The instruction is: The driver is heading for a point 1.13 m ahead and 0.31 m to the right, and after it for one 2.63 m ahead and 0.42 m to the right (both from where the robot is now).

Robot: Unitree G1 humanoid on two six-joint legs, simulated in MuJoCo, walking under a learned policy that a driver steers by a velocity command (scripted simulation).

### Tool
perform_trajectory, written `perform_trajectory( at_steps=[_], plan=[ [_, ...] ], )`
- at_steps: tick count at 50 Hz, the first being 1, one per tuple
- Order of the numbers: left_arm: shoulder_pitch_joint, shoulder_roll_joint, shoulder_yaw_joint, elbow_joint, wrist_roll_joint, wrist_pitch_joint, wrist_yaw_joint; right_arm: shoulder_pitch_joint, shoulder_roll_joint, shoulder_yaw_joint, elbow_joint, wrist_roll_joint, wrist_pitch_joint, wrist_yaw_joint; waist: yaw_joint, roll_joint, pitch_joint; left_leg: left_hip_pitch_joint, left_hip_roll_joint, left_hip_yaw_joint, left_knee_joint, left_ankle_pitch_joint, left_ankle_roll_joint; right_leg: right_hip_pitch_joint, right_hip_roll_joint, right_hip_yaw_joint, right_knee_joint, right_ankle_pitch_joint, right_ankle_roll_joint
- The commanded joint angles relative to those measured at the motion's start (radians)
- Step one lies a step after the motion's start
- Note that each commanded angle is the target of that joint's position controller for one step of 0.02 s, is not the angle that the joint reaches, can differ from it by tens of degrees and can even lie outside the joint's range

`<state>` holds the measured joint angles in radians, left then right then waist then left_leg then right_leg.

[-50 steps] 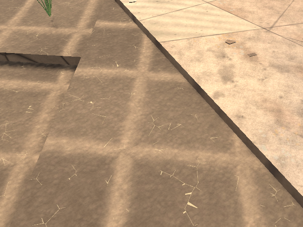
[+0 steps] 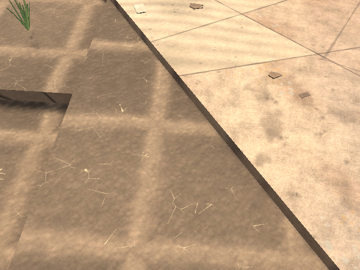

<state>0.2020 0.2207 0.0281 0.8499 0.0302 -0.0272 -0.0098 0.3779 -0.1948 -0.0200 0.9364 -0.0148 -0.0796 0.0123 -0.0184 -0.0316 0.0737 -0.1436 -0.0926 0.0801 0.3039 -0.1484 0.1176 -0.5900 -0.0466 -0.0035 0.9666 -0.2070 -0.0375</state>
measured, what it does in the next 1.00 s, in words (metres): walks ahead, turning right: right foot, then left foot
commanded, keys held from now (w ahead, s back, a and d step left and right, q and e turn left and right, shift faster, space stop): e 0.58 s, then w+e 0.22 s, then w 0.20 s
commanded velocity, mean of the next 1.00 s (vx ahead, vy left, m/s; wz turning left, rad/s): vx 0.16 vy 0.00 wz -0.43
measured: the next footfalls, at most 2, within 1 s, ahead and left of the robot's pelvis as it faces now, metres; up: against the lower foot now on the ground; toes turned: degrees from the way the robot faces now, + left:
right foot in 0.24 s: +0.14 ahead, -0.11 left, +0.00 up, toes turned -8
left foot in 0.74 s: +0.15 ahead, +0.08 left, +0.00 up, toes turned -25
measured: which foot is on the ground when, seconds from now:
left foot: down 0.00-0.26, up 0.28-0.72, down 0.74-1.00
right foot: up 0.00-0.22, down 0.24-0.74, up 0.76-1.00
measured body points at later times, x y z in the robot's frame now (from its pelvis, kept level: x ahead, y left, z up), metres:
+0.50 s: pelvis +0.07 -0.03 -0.01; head +0.10 -0.05 +0.44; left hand +0.19 +0.22 -0.13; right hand +0.12 -0.31 -0.14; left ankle +0.10 +0.11 -0.68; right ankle +0.10 -0.10 -0.75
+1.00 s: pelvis +0.14 -0.02 +0.00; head +0.15 +0.00 +0.45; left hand +0.37 +0.16 -0.13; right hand +0.01 -0.26 -0.11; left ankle +0.11 +0.10 -0.75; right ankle +0.12 -0.19 -0.67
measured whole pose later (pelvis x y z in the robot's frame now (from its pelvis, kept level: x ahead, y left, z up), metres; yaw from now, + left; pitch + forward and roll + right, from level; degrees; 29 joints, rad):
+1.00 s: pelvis +0.14 -0.02 +0.00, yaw -28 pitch +2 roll -1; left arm 0.19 0.29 0.09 0.82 0.04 0.00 -0.06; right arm 0.41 -0.23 -0.05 0.89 -0.02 -0.08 -0.01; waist -0.04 -0.05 -0.03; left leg -0.02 -0.01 0.05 0.23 -0.24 0.04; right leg -0.62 0.04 0.12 1.00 -0.17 -0.01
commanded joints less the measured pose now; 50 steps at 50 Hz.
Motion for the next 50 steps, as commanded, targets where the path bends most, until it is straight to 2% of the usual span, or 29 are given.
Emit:
perform_trajectory(
  at_steps=[1, 5, 9, 10, 11, 12, 13, 14, 15, 16, 17, 18, 20, 23, 27, 29, 30, 32, 34, 35, 36, 37, 38, 39, 40, 41, 43, 46, 50],
  plan=[
    [0.079, 0.017, -0.003, 0.002, -0.008, 0.011, 0.002, 0.004, -0.104, -0.012, -0.032, 0.0, -0.005, -0.012, 0.038, 0.108, -0.075, -0.036, 0.255, -0.065, -0.058, 0.695, 0.069, 0.142, 0.005, -0.029, -0.113, 0.096, 0.007],
    [-0.016, 0.032, -0.002, -0.02, -0.009, 0.016, 0.011, 0.036, -0.121, -0.014, -0.009, -0.007, 0.012, -0.034, 0.002, 0.111, -0.061, 0.028, 0.297, -0.048, -0.011, 0.644, 0.075, 0.151, 0.027, -0.04, -0.211, 0.067, -0.006],
    [-0.03, 0.035, 0.005, -0.036, -0.007, 0.012, 0.016, 0.045, -0.144, -0.029, 0.003, -0.006, 0.038, -0.057, -0.014, 0.113, -0.046, 0.103, 0.346, -0.076, 0.097, 0.62, 0.095, 0.149, 0.048, -0.062, -0.304, -0.095, -0.035],
    [-0.019, 0.032, 0.007, -0.035, -0.008, 0.009, 0.017, 0.042, -0.151, -0.034, 0.005, -0.003, 0.044, -0.062, -0.011, 0.108, -0.047, 0.113, 0.348, -0.08, 0.141, 0.608, 0.089, 0.169, 0.055, -0.067, -0.356, -0.108, -0.046],
    [0.013, 0.029, 0.01, -0.029, -0.008, 0.002, 0.019, 0.034, -0.159, -0.039, 0.007, 0.002, 0.048, -0.067, 0.011, 0.087, -0.057, 0.101, 0.333, -0.065, 0.215, 0.585, 0.067, 0.228, 0.063, -0.066, -0.45, -0.052, -0.06],
    [0.067, 0.058, 0.021, -0.018, -0.004, -0.008, 0.023, 0.042, -0.163, -0.044, 0.006, 0.002, 0.048, -0.069, 0.035, 0.036, -0.1, 0.057, 0.29, -0.036, 0.335, 0.506, 0.026, 0.335, 0.041, -0.003, -0.527, 0.107, -0.084],
    [0.164, 0.16, 0.048, -0.013, 0.007, -0.018, 0.03, 0.036, -0.145, -0.04, -0.037, 0.002, 0.044, -0.072, 0.055, -0.101, -0.186, -0.102, 0.211, 0.034, 0.584, 0.208, -0.029, 0.511, -0.153, 0.242, -0.533, 0.479, -0.156],
    [0.196, 0.223, 0.072, -0.007, -0.015, -0.005, 0.03, 0.005, -0.076, -0.028, -0.074, 0.018, 0.056, -0.066, 0.075, -0.242, -0.205, -0.362, -0.001, 0.047, 0.812, -0.491, -0.081, 0.605, -0.36, 0.506, -0.571, 0.836, -0.367],
    [0.228, 0.183, 0.066, 0.01, -0.038, 0.005, 0.024, -0.029, -0.118, -0.036, -0.072, -0.012, 0.074, -0.062, 0.071, -0.082, -0.201, -0.381, 0.064, -0.078, 0.887, -0.508, -0.094, 0.568, -0.331, 0.465, -0.598, 0.693, -0.367],
    [0.16, 0.16, 0.064, -0.002, -0.032, 0.015, 0.026, -0.077, -0.112, -0.04, -0.083, -0.008, 0.079, -0.058, 0.055, -0.051, -0.114, -0.412, 0.077, -0.095, 0.9, -0.432, -0.106, 0.48, -0.273, 0.407, -0.634, 0.557, -0.341],
    [0.086, 0.134, 0.058, -0.019, -0.024, 0.029, 0.028, -0.101, -0.109, -0.041, -0.087, -0.004, 0.08, -0.055, 0.026, -0.003, -0.064, -0.416, 0.099, -0.111, 0.853, -0.353, -0.115, 0.417, -0.213, 0.358, -0.663, 0.434, -0.293],
    [0.047, 0.122, 0.056, -0.034, -0.026, 0.036, 0.031, -0.116, -0.126, -0.047, -0.094, -0.011, 0.084, -0.054, 0.011, -0.01, -0.051, -0.411, 0.108, -0.112, 0.814, -0.303, -0.123, 0.391, -0.17, 0.325, -0.674, 0.385, -0.26],
    [0.03, 0.119, 0.057, -0.045, -0.019, 0.035, 0.028, -0.093, -0.111, -0.045, -0.09, -0.018, 0.098, -0.05, 0.0, -0.024, -0.103, -0.372, 0.09, -0.098, 0.798, -0.248, -0.139, 0.387, -0.121, 0.28, -0.662, 0.431, -0.239],
    [0.065, 0.155, 0.07, -0.041, -0.016, 0.029, 0.025, -0.121, -0.101, -0.043, -0.11, -0.007, 0.111, -0.052, 0.012, -0.031, -0.133, -0.375, 0.086, -0.106, 0.716, -0.238, -0.156, 0.404, -0.106, 0.3, -0.659, 0.365, -0.226],
    [0.091, 0.177, 0.081, -0.046, -0.01, 0.042, 0.024, -0.192, -0.116, -0.043, -0.146, -0.003, 0.121, -0.056, 0.044, -0.074, -0.122, -0.379, 0.078, -0.121, 0.613, -0.244, -0.158, 0.397, -0.097, 0.384, -0.688, 0.106, -0.215],
    [0.09, 0.185, 0.086, -0.052, -0.007, 0.047, 0.022, -0.215, -0.119, -0.041, -0.16, 0.001, 0.119, -0.057, 0.051, -0.08, -0.117, -0.359, 0.069, -0.127, 0.565, -0.251, -0.153, 0.387, -0.093, 0.421, -0.691, 0.05, -0.21],
    [0.099, 0.188, 0.09, -0.052, -0.007, 0.049, 0.02, -0.215, -0.123, -0.039, -0.165, -0.001, 0.114, -0.054, 0.055, -0.077, -0.138, -0.332, 0.064, -0.126, 0.539, -0.264, -0.15, 0.385, -0.086, 0.445, -0.708, -0.08, -0.212],
    [0.082, 0.195, 0.095, -0.06, -0.003, 0.053, 0.014, -0.223, -0.13, -0.038, -0.181, -0.004, 0.101, -0.047, 0.053, -0.103, -0.131, -0.278, 0.047, -0.116, 0.479, -0.307, -0.139, 0.35, -0.075, 0.5, -0.74, -0.295, -0.215],
    [0.049, 0.198, 0.1, -0.07, 0.0, 0.057, 0.006, -0.186, -0.131, -0.036, -0.185, 0.003, 0.086, -0.045, 0.024, -0.107, -0.114, -0.158, 0.02, -0.112, 0.361, -0.351, -0.112, 0.271, -0.06, 0.533, -0.747, -0.393, -0.201],
    [0.007, 0.195, 0.102, -0.08, -0.005, 0.06, 0.003, -0.122, -0.122, -0.033, -0.17, 0.01, 0.078, -0.046, -0.021, -0.096, -0.099, -0.028, 0.007, -0.105, 0.238, -0.321, -0.088, 0.18, -0.029, 0.521, -0.736, -0.422, -0.171],
    [-0.039, 0.182, 0.102, -0.094, -0.012, 0.063, 0.007, -0.029, -0.119, -0.035, -0.145, 0.013, 0.07, -0.054, -0.08, -0.078, -0.073, 0.137, 0.009, -0.092, 0.061, -0.236, -0.066, 0.058, 0.032, 0.482, -0.704, -0.469, -0.111],
    [-0.046, 0.129, 0.092, -0.111, -0.02, 0.057, 0.013, 0.04, -0.197, -0.053, -0.127, 0.005, 0.061, -0.069, -0.097, 0.064, -0.05, 0.279, 0.154, -0.225, -0.076, -0.344, -0.044, -0.108, 0.125, 0.363, -0.503, -0.5, -0.036],
    [-0.022, 0.046, 0.069, -0.142, -0.039, 0.042, 0.013, 0.027, -0.311, -0.074, -0.151, -0.012, 0.055, -0.074, -0.072, 0.307, -0.101, 0.301, 0.489, -0.651, -0.207, -0.649, 0.03, -0.225, 0.247, 0.142, -0.17, -0.407, -0.01],
    [-0.077, 0.148, 0.085, -0.139, 0.003, 0.029, 0.008, -0.073, -0.294, -0.077, -0.16, -0.027, 0.052, -0.072, -0.032, 0.145, 0.028, 0.115, 0.493, -0.671, -0.236, -0.645, 0.062, -0.258, 0.146, 0.168, -0.074, -0.228, -0.004],
    [-0.049, 0.163, 0.093, -0.127, 0.008, 0.024, -0.009, -0.127, -0.234, -0.063, -0.172, -0.019, 0.043, -0.069, 0.02, 0.105, 0.038, 0.06, 0.437, -0.581, -0.222, -0.58, 0.046, -0.196, 0.122, 0.176, -0.023, -0.138, -0.003],
    [0.003, 0.155, 0.091, -0.101, 0.012, 0.022, -0.024, -0.156, -0.194, -0.053, -0.174, -0.011, 0.033, -0.06, 0.048, 0.109, 0.026, 0.05, 0.38, -0.49, -0.217, -0.488, 0.025, -0.16, 0.118, 0.159, 0.031, -0.082, 0.006],
    [0.055, 0.131, 0.085, -0.07, 0.019, 0.024, -0.041, -0.131, -0.167, -0.046, -0.168, -0.007, 0.014, -0.045, 0.047, 0.156, 0.01, 0.047, 0.308, -0.351, -0.216, -0.373, 0.014, -0.144, 0.112, 0.123, 0.125, -0.034, 0.016],
    [-0.02, 0.102, 0.069, -0.089, 0.014, 0.019, -0.047, -0.006, -0.154, -0.047, -0.116, -0.013, -0.008, -0.022, 0.0, 0.14, 0.031, 0.106, 0.298, -0.286, -0.211, -0.239, 0.032, -0.21, 0.098, 0.133, 0.115, 0.028, 0.019],
    [-0.147, 0.098, 0.055, -0.119, 0.015, 0.014, -0.049, 0.083, -0.163, -0.051, -0.071, -0.007, -0.018, -0.014, -0.046, 0.144, 0.04, 0.188, 0.306, -0.231, -0.199, -0.061, 0.048, -0.238, 0.074, 0.094, -0.04, 0.062, 0.039]
  ],
)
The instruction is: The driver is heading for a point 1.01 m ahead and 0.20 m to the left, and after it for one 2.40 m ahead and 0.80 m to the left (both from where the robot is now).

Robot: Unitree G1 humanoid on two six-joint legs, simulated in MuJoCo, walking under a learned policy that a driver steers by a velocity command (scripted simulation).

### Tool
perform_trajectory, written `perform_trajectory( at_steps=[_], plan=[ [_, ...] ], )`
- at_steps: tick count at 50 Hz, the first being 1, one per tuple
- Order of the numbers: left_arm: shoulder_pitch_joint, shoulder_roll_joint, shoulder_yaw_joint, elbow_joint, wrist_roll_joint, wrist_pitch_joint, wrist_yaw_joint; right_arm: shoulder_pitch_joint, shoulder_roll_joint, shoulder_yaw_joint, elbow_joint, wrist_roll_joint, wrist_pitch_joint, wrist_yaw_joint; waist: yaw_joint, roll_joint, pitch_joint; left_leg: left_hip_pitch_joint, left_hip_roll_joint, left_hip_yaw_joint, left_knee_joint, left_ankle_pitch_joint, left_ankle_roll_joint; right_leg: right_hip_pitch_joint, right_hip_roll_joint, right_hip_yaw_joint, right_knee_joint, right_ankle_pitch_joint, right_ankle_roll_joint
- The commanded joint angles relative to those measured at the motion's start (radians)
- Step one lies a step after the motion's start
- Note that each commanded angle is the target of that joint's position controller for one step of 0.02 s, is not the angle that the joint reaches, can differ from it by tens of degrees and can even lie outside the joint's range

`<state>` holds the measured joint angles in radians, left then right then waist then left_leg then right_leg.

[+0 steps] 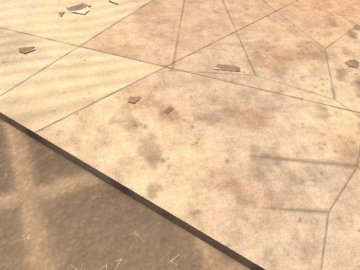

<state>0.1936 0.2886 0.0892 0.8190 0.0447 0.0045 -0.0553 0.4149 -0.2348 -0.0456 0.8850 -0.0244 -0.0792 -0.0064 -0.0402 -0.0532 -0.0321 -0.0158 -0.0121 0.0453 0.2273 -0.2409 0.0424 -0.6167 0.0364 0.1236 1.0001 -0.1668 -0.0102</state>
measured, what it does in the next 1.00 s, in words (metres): walks ahead, turning left: right foot, then left foot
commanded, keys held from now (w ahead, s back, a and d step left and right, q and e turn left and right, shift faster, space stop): w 0.20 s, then w+q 0.80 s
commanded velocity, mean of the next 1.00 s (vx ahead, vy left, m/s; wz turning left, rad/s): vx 0.48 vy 0.00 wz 0.28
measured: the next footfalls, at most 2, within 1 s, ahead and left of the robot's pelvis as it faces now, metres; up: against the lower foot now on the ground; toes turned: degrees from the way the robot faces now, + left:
right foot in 0.22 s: +0.22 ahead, -0.13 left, +0.00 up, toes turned -4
left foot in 0.76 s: +0.51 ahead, +0.05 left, +0.00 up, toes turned +18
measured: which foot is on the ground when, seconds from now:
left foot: down 0.00-0.22, up 0.24-0.74, down 0.76-1.00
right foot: up 0.00-0.20, down 0.22-0.76, up 0.78-1.00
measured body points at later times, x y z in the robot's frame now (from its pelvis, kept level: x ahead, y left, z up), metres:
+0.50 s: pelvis +0.23 -0.06 +0.00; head +0.25 -0.07 +0.44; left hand +0.23 +0.19 -0.14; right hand +0.32 -0.31 -0.15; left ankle +0.30 +0.09 -0.67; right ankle +0.18 -0.13 -0.75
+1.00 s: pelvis +0.49 +0.01 -0.01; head +0.51 +0.03 +0.44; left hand +0.54 +0.30 -0.13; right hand +0.61 -0.24 -0.14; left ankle +0.47 +0.04 -0.75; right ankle +0.60 -0.14 -0.64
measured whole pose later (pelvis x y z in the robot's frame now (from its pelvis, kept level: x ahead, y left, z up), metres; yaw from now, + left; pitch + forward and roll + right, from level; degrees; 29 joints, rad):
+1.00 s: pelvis +0.49 +0.01 -0.01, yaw +22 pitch +1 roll +0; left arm 0.14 0.24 0.03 0.79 0.05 -0.04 0.00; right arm 0.34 -0.26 -0.07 0.91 0.00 -0.05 0.01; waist -0.02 -0.02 0.05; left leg -0.17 -0.16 -0.02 0.35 -0.19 0.16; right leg -0.69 -0.13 0.04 1.24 -0.29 0.03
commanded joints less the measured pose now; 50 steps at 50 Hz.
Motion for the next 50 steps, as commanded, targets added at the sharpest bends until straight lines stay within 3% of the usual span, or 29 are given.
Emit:
perform_trajectory(
  at_steps=[1, 4, 7, 9, 10, 11, 12, 13, 14, 15, 17, 18, 21, 24, 27, 30, 33, 35, 36, 37, 38, 39, 40, 41, 42, 44, 45, 48, 50],
  plan=[
    [-0.169, 0.022, -0.013, -0.096, 0.0, -0.02, -0.007, 0.054, -0.122, -0.025, -0.011, 0.004, -0.019, 0.005, -0.029, 0.169, 0.146, 0.061, 0.223, -0.177, -0.117, 0.077, 0.124, -0.19, -0.023, -0.063, -0.13, 0.034, 0.015],
    [-0.277, -0.01, -0.037, -0.13, -0.003, -0.03, -0.016, 0.093, -0.12, -0.023, 0.018, 0.004, -0.02, 0.006, -0.054, 0.188, 0.151, 0.03, 0.223, -0.126, -0.093, 0.228, 0.129, -0.073, -0.056, -0.182, -0.296, 0.027, 0.009],
    [-0.28, -0.005, -0.043, -0.134, -0.009, -0.038, -0.009, 0.124, -0.143, -0.027, 0.052, 0.003, -0.012, 0.005, -0.041, 0.214, 0.149, 0.017, 0.249, -0.109, -0.029, 0.414, 0.127, 0.077, -0.031, -0.231, -0.406, -0.054, -0.041],
    [-0.144, 0.018, -0.031, -0.091, -0.011, -0.049, 0.009, 0.107, -0.158, -0.029, 0.065, 0.008, -0.005, 0.003, 0.038, 0.197, 0.087, 0.015, 0.251, -0.084, 0.125, 0.707, 0.11, 0.28, 0.022, -0.245, -0.491, -0.058, -0.088],
    [0.018, 0.042, -0.018, -0.033, -0.004, -0.061, 0.022, 0.095, -0.153, -0.025, 0.07, 0.016, -0.002, 0.003, 0.114, 0.15, -0.008, -0.032, 0.211, -0.03, 0.31, 0.768, 0.087, 0.494, 0.038, -0.239, -0.552, -0.006, -0.115],
    [0.191, 0.108, 0.0, 0.006, 0.019, -0.074, 0.039, 0.078, -0.121, -0.011, 0.043, 0.026, -0.003, 0.004, 0.182, 0.079, -0.133, -0.231, 0.173, -0.01, 0.555, 0.506, 0.065, 0.775, -0.133, -0.056, -0.578, -0.118, -0.156],
    [0.288, 0.212, 0.022, 0.018, 0.028, -0.076, 0.053, 0.134, 0.02, 0.022, -0.004, 0.047, -0.005, 0.016, 0.168, -0.186, -0.271, -0.594, 0.02, 0.046, 0.904, -0.219, 0.021, 1.061, -0.473, 0.423, -0.654, -0.233, -0.258],
    [0.275, 0.184, 0.021, 0.023, -0.006, -0.067, 0.055, 0.084, -0.111, -0.016, 0.02, 0.027, 0.001, 0.003, 0.182, -0.062, -0.231, -0.642, 0.013, -0.09, 1.02, -0.253, 0.043, 0.927, -0.472, 0.509, -0.727, -0.232, -0.266],
    [0.162, 0.129, 0.002, 0.018, -0.014, -0.068, 0.053, 0.021, -0.109, -0.021, 0.0, 0.026, -0.001, 0.007, 0.123, -0.034, -0.078, -0.655, 0.064, -0.115, 1.013, -0.154, 0.057, 0.789, -0.414, 0.327, -0.742, -0.187, -0.231],
    [0.091, 0.066, -0.014, 0.012, -0.016, -0.076, 0.048, 0.005, -0.08, -0.014, 0.007, 0.026, -0.004, 0.013, 0.093, -0.014, -0.003, -0.613, 0.093, -0.109, 0.962, -0.084, 0.056, 0.657, -0.366, 0.208, -0.785, -0.091, -0.198],
    [0.048, 0.006, -0.033, 0.021, -0.022, -0.091, 0.053, 0.028, -0.053, -0.015, 0.035, 0.001, 0.021, 0.022, 0.041, -0.035, 0.062, -0.541, 0.114, -0.098, 0.906, -0.037, 0.04, 0.53, -0.286, 0.046, -0.833, 0.026, -0.14],
    [0.059, -0.001, -0.036, 0.031, -0.022, -0.1, 0.054, 0.043, -0.037, -0.015, 0.045, -0.004, 0.032, 0.03, 0.03, -0.035, 0.063, -0.524, 0.108, -0.093, 0.906, -0.024, 0.035, 0.512, -0.276, 0.003, -0.843, 0.083, -0.134],
    [0.115, 0.009, -0.035, 0.069, -0.031, -0.121, 0.058, -0.021, -0.024, -0.022, 0.023, -0.007, 0.05, 0.045, 0.014, -0.028, 0.093, -0.608, 0.109, -0.079, 0.904, 0.041, 0.027, 0.52, -0.268, -0.096, -0.867, 0.219, -0.132],
    [0.16, -0.005, -0.041, 0.093, -0.027, -0.124, 0.064, -0.144, -0.018, -0.02, -0.019, -0.006, 0.054, 0.054, 0.024, -0.021, 0.127, -0.701, 0.111, -0.062, 0.844, 0.144, 0.019, 0.533, -0.258, -0.175, -0.877, 0.29, -0.129],
    [0.18, 0.0, -0.045, 0.11, -0.026, -0.127, 0.069, -0.262, -0.002, -0.007, -0.062, -0.004, 0.048, 0.063, 0.036, -0.009, 0.146, -0.678, 0.094, -0.015, 0.665, 0.245, 0.017, 0.533, -0.238, -0.256, -0.866, 0.393, -0.115],
    [0.23, 0.025, -0.044, 0.136, -0.026, -0.124, 0.082, -0.374, 0.003, 0.005, -0.107, -0.007, 0.048, 0.07, 0.06, -0.003, 0.163, -0.634, 0.075, 0.052, 0.502, 0.267, 0.038, 0.591, -0.261, -0.297, -0.856, 0.491, -0.103],
    [0.247, 0.057, -0.039, 0.153, -0.024, -0.112, 0.095, -0.373, -0.017, 0.001, -0.119, -0.009, 0.049, 0.065, 0.044, -0.013, 0.126, -0.551, 0.014, 0.109, 0.42, 0.178, 0.086, 0.699, -0.281, -0.342, -0.741, 0.804, -0.086],
    [0.235, 0.088, -0.031, 0.154, -0.018, -0.097, 0.104, -0.282, -0.045, -0.011, -0.098, -0.012, 0.051, 0.056, -0.002, -0.045, 0.056, -0.442, -0.048, 0.136, 0.412, 0.071, 0.133, 0.749, -0.293, -0.363, -0.557, 1.042, -0.083],
    [0.225, 0.102, -0.025, 0.147, -0.015, -0.087, 0.104, -0.196, -0.068, -0.022, -0.074, -0.013, 0.047, 0.053, -0.038, -0.052, 0.003, -0.343, -0.075, 0.129, 0.384, 0.027, 0.16, 0.736, -0.298, -0.362, -0.402, 1.045, -0.091],
    [0.212, 0.112, -0.022, 0.136, -0.018, -0.079, 0.098, -0.073, -0.099, -0.04, -0.034, -0.021, 0.039, 0.047, -0.095, -0.024, -0.065, -0.164, -0.094, 0.099, 0.298, 0.038, 0.191, 0.652, -0.283, -0.369, -0.186, 0.895, -0.083],
    [0.215, 0.087, -0.027, 0.108, -0.019, -0.081, 0.09, 0.034, -0.186, -0.07, -0.014, -0.029, 0.038, 0.031, -0.133, 0.077, -0.144, 0.055, 0.071, -0.125, 0.256, -0.039, 0.249, 0.438, -0.232, -0.377, 0.129, 0.485, -0.059],
    [0.247, -0.006, -0.041, 0.035, -0.037, -0.089, 0.067, -0.024, -0.283, -0.094, -0.041, -0.014, 0.049, 0.026, -0.039, 0.326, -0.221, 0.334, 0.35, -0.708, 0.154, 0.029, 0.435, -0.013, 0.008, -0.282, 0.508, -0.375, 0.001],
    [0.114, 0.071, -0.029, 0.009, -0.023, -0.104, 0.063, -0.007, -0.264, -0.092, -0.04, 0.01, 0.061, 0.023, -0.087, 0.121, -0.193, 0.301, 0.337, -0.723, 0.063, 0.0, 0.417, -0.135, -0.03, -0.09, 0.535, -0.302, -0.014],
    [0.063, 0.056, -0.035, -0.017, -0.035, -0.118, 0.057, -0.065, -0.224, -0.081, -0.04, 0.012, 0.06, 0.015, -0.055, 0.083, -0.068, 0.178, 0.325, -0.6, 0.034, 0.017, 0.377, -0.165, -0.081, -0.083, 0.479, -0.206, -0.021],
    [0.079, 0.053, -0.036, -0.007, -0.036, -0.123, 0.058, -0.105, -0.17, -0.067, -0.039, 0.011, 0.056, 0.014, 0.0, 0.003, 0.014, 0.037, 0.285, -0.514, 0.009, 0.115, 0.324, -0.111, -0.117, -0.09, 0.378, -0.158, -0.02],
    [0.106, 0.032, -0.041, -0.005, -0.004, -0.087, 0.058, -0.158, -0.124, -0.049, -0.048, 0.018, 0.038, 0.01, 0.061, 0.004, 0.042, -0.113, 0.194, -0.39, -0.008, 0.25, 0.275, -0.005, -0.147, -0.085, 0.303, -0.144, 0.002],
    [0.113, 0.025, -0.041, -0.008, 0.004, -0.068, 0.054, -0.156, -0.124, -0.046, -0.049, 0.022, 0.027, 0.012, 0.072, 0.016, 0.039, -0.144, 0.17, -0.359, -0.011, 0.302, 0.27, 0.014, -0.149, -0.09, 0.278, -0.145, 0.014],
    [0.057, 0.007, -0.044, -0.044, 0.007, -0.039, 0.051, -0.092, -0.161, -0.052, -0.035, 0.023, 0.008, 0.013, 0.064, 0.072, 0.035, -0.157, 0.13, -0.319, -0.009, 0.407, 0.269, -0.059, -0.144, -0.13, 0.291, -0.121, 0.046],
    [-0.03, 0.017, -0.042, -0.09, 0.014, -0.03, 0.053, -0.044, -0.16, -0.049, -0.031, 0.026, 0.01, 0.01, 0.043, 0.075, 0.054, -0.12, 0.127, -0.351, -0.014, 0.318, 0.257, -0.191, -0.168, -0.119, 0.304, -0.096, 0.057]
  ],
)
Velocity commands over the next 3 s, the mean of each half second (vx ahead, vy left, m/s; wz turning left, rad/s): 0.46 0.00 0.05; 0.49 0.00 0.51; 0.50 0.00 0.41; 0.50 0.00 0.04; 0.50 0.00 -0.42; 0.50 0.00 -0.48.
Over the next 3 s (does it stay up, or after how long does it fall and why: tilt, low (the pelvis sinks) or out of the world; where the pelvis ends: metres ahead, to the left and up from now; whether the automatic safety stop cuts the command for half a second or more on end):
stays up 1.47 0.54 0.05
